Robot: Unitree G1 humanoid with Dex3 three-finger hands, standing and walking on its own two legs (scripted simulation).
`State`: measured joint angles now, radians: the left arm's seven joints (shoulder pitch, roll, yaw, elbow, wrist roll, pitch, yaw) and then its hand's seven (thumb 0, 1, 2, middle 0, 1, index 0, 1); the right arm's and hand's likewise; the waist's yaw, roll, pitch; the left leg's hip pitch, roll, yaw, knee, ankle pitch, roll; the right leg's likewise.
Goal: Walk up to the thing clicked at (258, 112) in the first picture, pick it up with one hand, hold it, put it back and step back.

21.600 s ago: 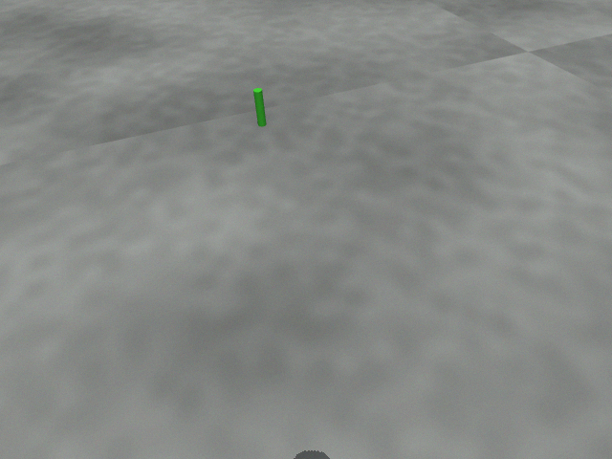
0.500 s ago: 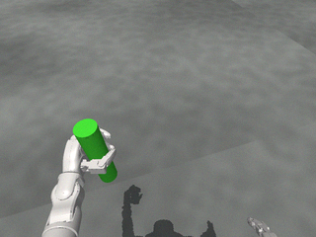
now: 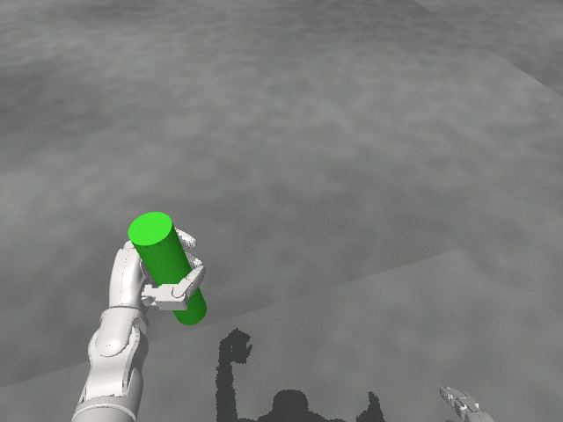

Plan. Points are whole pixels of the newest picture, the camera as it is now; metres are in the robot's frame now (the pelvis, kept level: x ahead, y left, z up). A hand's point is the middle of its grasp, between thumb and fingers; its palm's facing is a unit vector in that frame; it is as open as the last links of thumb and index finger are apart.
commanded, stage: crouch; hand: left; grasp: from the side
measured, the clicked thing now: (174, 276) +0.33 +0.18 +0.03
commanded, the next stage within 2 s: lower in 1.84 s
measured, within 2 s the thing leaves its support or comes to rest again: neither
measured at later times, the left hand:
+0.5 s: hand (201, 304) +0.35 +0.17 -0.10, palm faces +0.03 -1.00 -0.01, open 7.0 cm
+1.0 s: hand (217, 334) +0.38 +0.18 -0.34, palm faces +0.06 -1.00 -0.03, open 7.0 cm
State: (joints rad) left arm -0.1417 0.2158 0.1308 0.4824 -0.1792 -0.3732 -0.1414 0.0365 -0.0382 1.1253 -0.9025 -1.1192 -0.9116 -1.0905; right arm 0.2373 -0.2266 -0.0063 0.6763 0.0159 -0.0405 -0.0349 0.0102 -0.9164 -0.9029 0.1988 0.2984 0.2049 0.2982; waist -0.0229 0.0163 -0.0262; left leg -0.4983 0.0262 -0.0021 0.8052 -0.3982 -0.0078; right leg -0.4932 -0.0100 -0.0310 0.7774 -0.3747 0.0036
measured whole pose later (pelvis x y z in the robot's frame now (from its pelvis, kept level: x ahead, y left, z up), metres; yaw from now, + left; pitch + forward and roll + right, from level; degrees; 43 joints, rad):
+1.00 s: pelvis -0.08 +0.00 -0.31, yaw -2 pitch +33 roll -3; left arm -0.71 0.38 0.41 1.16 -0.07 -0.79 -0.19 0.03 -0.04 1.13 -0.90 -1.12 -0.91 -1.09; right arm 0.11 -0.26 0.03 0.71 -0.11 -0.03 0.09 0.01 -0.91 -0.91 0.20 0.30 0.21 0.30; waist -0.14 -0.01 -0.15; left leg -1.98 0.02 -0.06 2.07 -0.68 -0.01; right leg -1.96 -0.03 -0.05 2.03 -0.65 -0.01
